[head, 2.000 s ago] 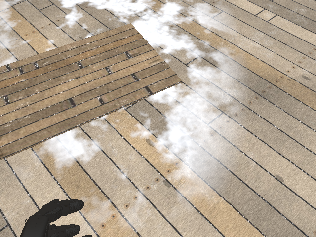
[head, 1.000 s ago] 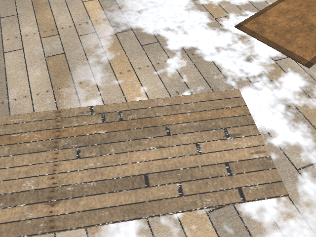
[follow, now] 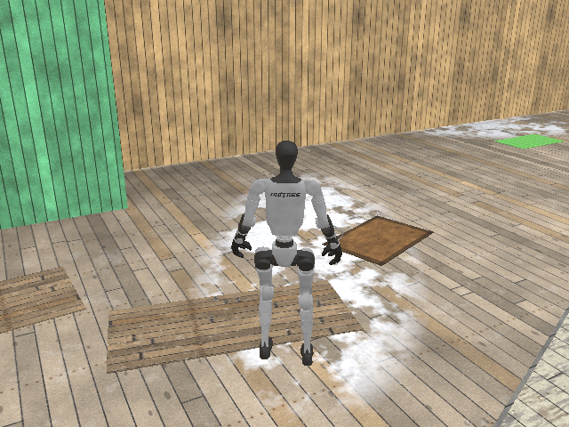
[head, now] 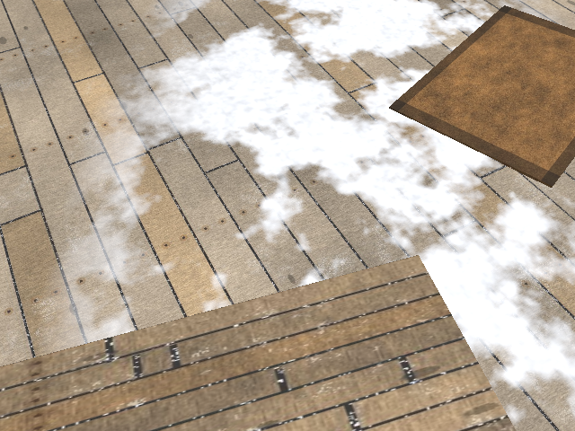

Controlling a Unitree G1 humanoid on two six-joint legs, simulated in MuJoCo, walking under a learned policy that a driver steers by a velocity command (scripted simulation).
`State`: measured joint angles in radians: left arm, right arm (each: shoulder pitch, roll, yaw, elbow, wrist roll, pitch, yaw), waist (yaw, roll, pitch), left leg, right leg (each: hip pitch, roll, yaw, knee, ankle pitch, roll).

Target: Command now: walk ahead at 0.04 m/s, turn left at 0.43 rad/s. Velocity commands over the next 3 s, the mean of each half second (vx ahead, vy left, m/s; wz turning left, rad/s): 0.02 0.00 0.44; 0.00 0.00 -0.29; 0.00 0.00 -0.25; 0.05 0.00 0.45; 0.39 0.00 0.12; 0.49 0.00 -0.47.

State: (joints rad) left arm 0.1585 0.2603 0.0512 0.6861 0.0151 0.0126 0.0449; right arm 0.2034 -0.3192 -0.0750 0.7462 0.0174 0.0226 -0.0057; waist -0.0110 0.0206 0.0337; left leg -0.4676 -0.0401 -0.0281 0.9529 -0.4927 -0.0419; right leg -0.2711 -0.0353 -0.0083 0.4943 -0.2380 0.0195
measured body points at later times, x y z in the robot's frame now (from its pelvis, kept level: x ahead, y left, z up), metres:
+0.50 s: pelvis +0.01 +0.04 +0.00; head +0.04 +0.07 +0.45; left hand +0.08 +0.35 -0.11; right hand +0.23 -0.18 -0.08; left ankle +0.01 +0.13 -0.74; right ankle +0.06 -0.11 -0.69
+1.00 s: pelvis +0.02 +0.02 +0.00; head +0.05 +0.01 +0.45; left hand +0.16 +0.31 -0.10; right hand +0.15 -0.27 -0.11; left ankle +0.01 +0.13 -0.74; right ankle +0.01 -0.11 -0.68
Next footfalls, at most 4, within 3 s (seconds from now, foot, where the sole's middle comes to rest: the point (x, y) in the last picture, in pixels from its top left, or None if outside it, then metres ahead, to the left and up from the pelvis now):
0.18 left None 0.05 0.14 -0.77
0.60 right None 0.10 -0.10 -0.77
1.14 right None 0.05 -0.13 -0.77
1.56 left None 0.06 0.10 -0.77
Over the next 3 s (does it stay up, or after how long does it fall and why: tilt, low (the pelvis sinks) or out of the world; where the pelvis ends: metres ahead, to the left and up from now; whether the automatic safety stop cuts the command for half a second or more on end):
stays up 0.44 0.04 -0.02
